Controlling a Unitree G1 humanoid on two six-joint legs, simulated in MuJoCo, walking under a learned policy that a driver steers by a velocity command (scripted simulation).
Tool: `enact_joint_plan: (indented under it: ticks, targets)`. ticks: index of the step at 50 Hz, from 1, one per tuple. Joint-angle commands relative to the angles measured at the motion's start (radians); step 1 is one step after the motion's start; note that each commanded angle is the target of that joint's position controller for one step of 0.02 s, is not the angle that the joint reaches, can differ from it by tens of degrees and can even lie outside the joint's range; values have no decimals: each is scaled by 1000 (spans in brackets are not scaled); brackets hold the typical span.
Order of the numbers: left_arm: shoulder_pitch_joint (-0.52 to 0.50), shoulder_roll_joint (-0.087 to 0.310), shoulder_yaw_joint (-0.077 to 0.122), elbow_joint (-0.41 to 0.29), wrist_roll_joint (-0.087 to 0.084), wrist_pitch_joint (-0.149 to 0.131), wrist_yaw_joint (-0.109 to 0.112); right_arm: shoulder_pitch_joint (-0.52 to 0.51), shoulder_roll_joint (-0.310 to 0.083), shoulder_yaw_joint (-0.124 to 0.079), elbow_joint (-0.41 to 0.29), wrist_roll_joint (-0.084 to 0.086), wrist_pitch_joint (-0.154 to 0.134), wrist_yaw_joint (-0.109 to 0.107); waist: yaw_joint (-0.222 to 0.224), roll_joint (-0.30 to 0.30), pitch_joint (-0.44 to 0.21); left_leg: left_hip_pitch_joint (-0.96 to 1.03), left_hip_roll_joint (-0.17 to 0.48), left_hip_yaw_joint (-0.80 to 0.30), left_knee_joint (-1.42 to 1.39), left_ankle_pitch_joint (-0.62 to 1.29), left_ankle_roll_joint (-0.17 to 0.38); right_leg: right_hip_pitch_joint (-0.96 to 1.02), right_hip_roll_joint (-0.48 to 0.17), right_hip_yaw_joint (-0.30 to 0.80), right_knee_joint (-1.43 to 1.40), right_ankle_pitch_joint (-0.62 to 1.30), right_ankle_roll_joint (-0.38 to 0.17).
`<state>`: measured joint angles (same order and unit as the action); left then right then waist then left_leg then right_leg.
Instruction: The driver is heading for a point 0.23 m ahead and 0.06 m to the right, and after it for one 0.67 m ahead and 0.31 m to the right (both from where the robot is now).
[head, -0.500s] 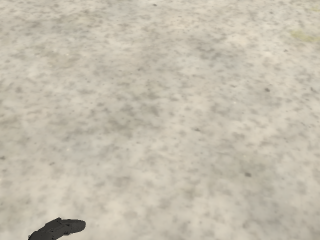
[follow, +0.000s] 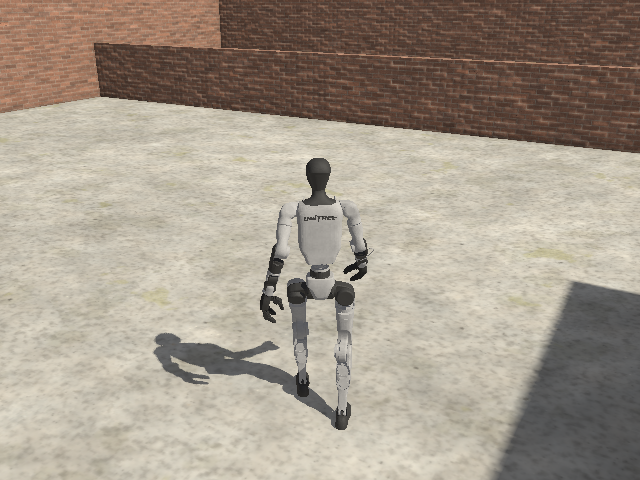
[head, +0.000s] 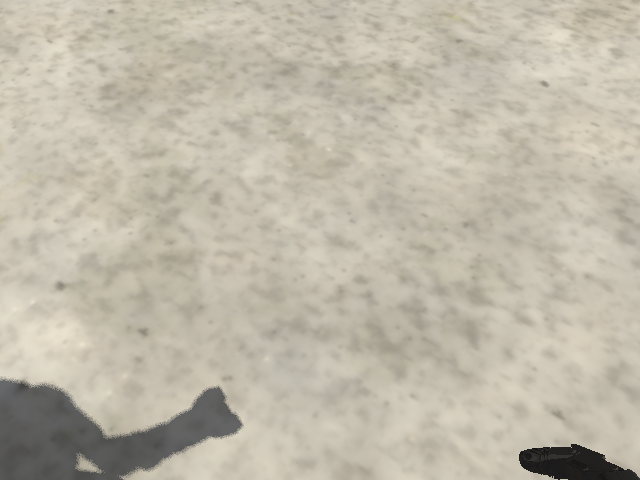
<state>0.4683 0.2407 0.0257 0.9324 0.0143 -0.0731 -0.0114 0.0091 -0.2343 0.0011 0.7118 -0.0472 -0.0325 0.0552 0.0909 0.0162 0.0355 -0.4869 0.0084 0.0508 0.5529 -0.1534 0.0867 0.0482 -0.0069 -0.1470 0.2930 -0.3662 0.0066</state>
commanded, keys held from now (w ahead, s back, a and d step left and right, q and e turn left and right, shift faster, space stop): e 1.00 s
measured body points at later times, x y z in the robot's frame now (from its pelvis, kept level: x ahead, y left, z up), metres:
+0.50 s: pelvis +0.14 +0.00 -0.01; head +0.17 -0.02 +0.44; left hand +0.33 +0.21 -0.12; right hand +0.15 -0.28 -0.15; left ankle +0.12 +0.09 -0.73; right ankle +0.18 -0.10 -0.74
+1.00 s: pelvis +0.15 +0.02 +0.00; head +0.18 +0.02 +0.45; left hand +0.38 +0.20 -0.13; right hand +0.11 -0.28 -0.10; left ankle +0.20 +0.11 -0.73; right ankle +0.18 -0.10 -0.72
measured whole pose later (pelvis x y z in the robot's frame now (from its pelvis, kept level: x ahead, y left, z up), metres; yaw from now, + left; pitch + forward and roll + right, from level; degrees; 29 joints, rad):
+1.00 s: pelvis +0.15 +0.02 +0.00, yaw -32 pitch +1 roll +0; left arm 0.21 0.28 0.09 0.76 0.01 0.06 -0.01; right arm 0.21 -0.25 -0.04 0.75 -0.02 0.02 -0.05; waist 0.02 -0.04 0.04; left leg -0.26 -0.05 -0.03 0.50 -0.25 0.04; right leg -0.41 0.15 0.17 0.56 -0.26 -0.03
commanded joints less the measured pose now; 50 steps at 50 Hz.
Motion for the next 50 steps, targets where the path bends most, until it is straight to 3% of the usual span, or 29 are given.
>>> enact_joint_plan:
  ticks: [1,2,3,4,5,6,7,8,11,16,23,24,25,26,27,28,29,30,31,32,34,36,39,42,45,47,48,49,50]
  targets:
    - [-1,151,25,-35,-13,-1,6,316,-148,-53,51,-27,-37,-32,-204,-47,-169,506,24,-43,-101,31,64,-196,-163,86,382,739,-110]
    - [22,47,-4,-96,-38,-5,0,434,-245,-75,58,-48,-41,-51,-223,145,-324,811,363,-419,-115,163,142,-500,-53,28,730,218,-58]
    - [62,100,20,-77,-31,8,17,435,-273,-89,62,4,-28,-59,-205,175,-389,780,478,-602,-170,493,218,-584,57,128,927,-192,-52]
    - [12,130,35,-70,-22,21,27,367,-216,-76,61,29,-27,-60,-173,74,-272,677,417,-409,-148,645,199,-605,4,215,960,-157,-58]
    - [-11,96,28,-68,-21,23,27,294,-141,-55,59,34,-34,-59,-134,69,-155,558,368,-278,-172,718,167,-613,-28,200,921,-120,-55]
    - [-14,82,31,-56,-15,33,26,242,-90,-41,57,33,-38,-60,-101,58,-92,469,316,-199,-210,672,116,-592,-53,193,860,-83,-50]
    - [-17,84,38,-53,2,48,20,215,-72,-35,57,37,-40,-65,-78,83,-56,396,282,-145,-239,657,92,-559,-59,182,833,-44,-38]
    - [-1,73,41,-45,11,64,13,199,-73,-36,55,33,-42,-68,-61,91,-58,349,268,-97,-253,687,86,-519,-44,164,847,-9,-27]
    - [-20,46,49,-65,8,87,1,199,-99,-46,62,34,-54,-77,-32,82,-75,318,264,-10,-272,722,99,-524,-26,145,838,72,-9]
    - [-170,16,37,-134,18,100,-14,215,-95,-48,86,33,-37,-93,-62,112,-42,308,239,105,-259,582,93,-521,-42,100,569,217,-10]
    - [-228,58,47,-203,22,97,-21,253,-157,-83,102,30,6,-89,-90,87,-52,373,313,95,-61,469,68,-420,-7,62,330,80,-79]
    - [-192,59,50,-198,25,85,-17,260,-156,-85,107,31,16,-91,-66,40,-72,353,287,120,45,414,34,-342,6,63,229,158,-95]
    - [-133,128,70,-190,30,69,-5,318,-149,-86,108,24,24,-89,-49,-105,-128,278,216,156,250,227,-28,-211,-65,200,137,395,-130]
    - [-117,278,106,-206,22,68,6,330,-74,-68,48,30,32,-81,-69,-350,-157,-27,9,187,538,-450,-103,-45,-356,603,118,878,-305]
    - [-39,273,115,-191,-18,81,9,267,-96,-65,36,18,53,-87,-1,-220,-252,-70,-23,-15,665,-561,-111,-30,-393,671,72,800,-404]
    - [-83,239,105,-195,-16,93,15,228,-101,-68,29,26,59,-85,-21,-148,-175,-105,2,-58,707,-486,-113,-91,-350,602,51,653,-394]
    - [-161,187,90,-204,-9,106,23,198,-99,-68,29,33,55,-84,-50,-101,-85,-116,23,-74,666,-395,-109,-175,-289,531,26,535,-347]
    - [-223,152,78,-216,-11,112,28,184,-107,-72,28,27,51,-86,-75,-94,-47,-104,37,-82,605,-328,-109,-222,-233,484,11,478,-299]
    - [-268,126,71,-229,-12,114,29,207,-116,-75,36,14,54,-85,-96,-106,-51,-64,32,-77,574,-286,-111,-251,-189,441,10,477,-272]
    - [-272,124,69,-233,-8,112,25,228,-110,-74,44,9,61,-84,-100,-101,-76,-34,14,-69,566,-269,-113,-256,-172,426,15,504,-263]
    - [-251,151,78,-228,-5,102,16,242,-89,-70,42,18,71,-83,-100,-79,-108,-11,0,-73,504,-268,-120,-244,-158,428,20,497,-256]
    - [-236,173,86,-224,-1,101,13,220,-81,-66,29,24,78,-86,-85,-96,-105,-12,-7,-79,428,-268,-125,-243,-152,461,6,377,-252]
    - [-230,182,92,-227,6,111,11,181,-90,-66,9,25,80,-90,-64,-131,-91,4,-18,-89,339,-259,-123,-268,-144,524,-24,161,-247]
    - [-243,190,97,-232,12,119,5,172,-92,-65,-4,33,72,-92,-59,-137,-87,65,-41,-90,253,-264,-112,-302,-133,573,-26,102,-235]
    - [-269,190,101,-235,12,124,-2,218,-96,-64,-3,45,59,-97,-74,-152,-94,171,-72,-86,120,-274,-84,-332,-121,626,-22,126,-205]
    - [-305,183,100,-237,-2,128,-3,302,-94,-64,15,47,47,-106,-122,-150,-90,315,-88,-77,-101,-190,-54,-395,-81,631,0,92,-148]
    - [-306,158,93,-243,-11,126,2,329,-130,-73,19,39,39,-115,-131,-98,-81,398,-17,-138,-241,-186,-33,-467,-23,590,48,-12,-90]
    - [-289,99,80,-266,-27,121,5,316,-241,-96,-4,20,38,-122,-112,119,-86,457,241,-420,-361,-336,49,-608,104,433,264,-149,-24]
    - [-287,138,92,-254,3,115,13,198,-280,-105,-33,8,39,-116,-97,203,-8,299,394,-562,-415,-266,135,-673,193,247,521,-170,-7]
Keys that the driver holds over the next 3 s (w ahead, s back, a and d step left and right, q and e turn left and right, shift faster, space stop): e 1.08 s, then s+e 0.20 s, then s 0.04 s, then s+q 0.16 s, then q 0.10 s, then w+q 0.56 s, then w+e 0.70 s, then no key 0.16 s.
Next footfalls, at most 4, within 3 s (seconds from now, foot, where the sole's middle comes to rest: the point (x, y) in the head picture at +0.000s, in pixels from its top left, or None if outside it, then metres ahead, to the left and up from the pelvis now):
0.02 left None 0.16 0.09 -0.77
0.50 right None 0.22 -0.11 -0.77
0.96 left None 0.24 0.08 -0.77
1.38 right None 0.05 -0.06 -0.77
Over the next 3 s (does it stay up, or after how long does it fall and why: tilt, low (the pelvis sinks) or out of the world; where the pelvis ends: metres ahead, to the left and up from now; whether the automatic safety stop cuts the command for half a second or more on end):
stays up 0.56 -0.16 0.01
